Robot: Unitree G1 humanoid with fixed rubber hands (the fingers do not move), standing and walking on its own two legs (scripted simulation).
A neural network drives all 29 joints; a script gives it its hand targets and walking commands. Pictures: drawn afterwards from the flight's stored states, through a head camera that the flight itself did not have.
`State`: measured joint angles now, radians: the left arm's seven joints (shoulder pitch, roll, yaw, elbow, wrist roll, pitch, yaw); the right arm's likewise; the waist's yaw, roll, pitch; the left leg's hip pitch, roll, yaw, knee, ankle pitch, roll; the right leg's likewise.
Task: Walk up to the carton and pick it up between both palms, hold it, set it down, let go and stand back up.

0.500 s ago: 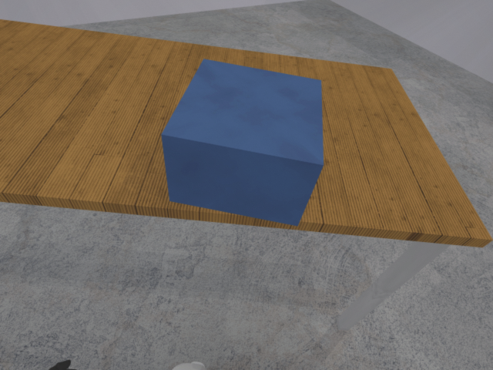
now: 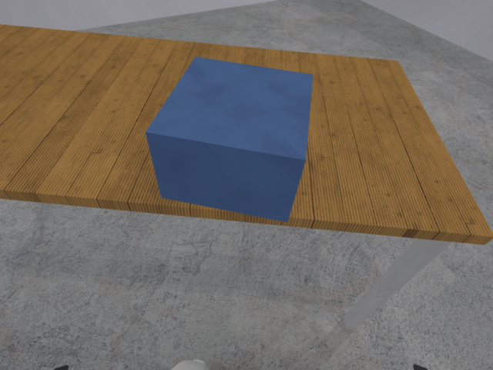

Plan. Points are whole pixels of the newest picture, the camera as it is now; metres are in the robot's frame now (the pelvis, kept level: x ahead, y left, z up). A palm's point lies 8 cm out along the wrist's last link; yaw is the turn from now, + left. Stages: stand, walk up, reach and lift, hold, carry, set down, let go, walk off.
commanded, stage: walk up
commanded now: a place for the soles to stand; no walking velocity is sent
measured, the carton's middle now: (238, 134) +0.55 +0.06 +0.07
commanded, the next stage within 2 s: none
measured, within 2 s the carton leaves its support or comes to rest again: neither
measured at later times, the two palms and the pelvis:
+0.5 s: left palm out of the picture +0.08 +0.29 -0.11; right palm out of the picture +0.14 -0.32 -0.09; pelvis +0.03 -0.02 +0.00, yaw +4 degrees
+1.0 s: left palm out of the picture +0.09 +0.30 -0.10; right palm out of the picture +0.17 -0.31 -0.09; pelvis +0.04 -0.01 +0.00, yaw +5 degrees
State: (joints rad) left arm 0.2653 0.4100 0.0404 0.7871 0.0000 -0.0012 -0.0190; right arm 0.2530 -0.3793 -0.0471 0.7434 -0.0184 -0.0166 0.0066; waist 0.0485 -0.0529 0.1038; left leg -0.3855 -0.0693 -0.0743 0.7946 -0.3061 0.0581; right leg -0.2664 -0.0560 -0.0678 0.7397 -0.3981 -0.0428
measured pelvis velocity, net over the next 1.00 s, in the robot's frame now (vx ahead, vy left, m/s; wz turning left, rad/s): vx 0.04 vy -0.01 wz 0.09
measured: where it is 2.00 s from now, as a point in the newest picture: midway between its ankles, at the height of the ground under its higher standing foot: outside the picture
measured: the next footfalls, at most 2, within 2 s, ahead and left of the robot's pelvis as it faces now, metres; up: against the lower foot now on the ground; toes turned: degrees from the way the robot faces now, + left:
left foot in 0.14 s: +0.11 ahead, +0.11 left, +0.00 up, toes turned +1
right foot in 0.44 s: +0.09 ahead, -0.13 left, +0.00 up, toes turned +0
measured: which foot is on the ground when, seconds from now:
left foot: up 0.00-0.12, down 0.14-1.00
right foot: down 0.00-0.16, up 0.18-0.42, down 0.44-1.00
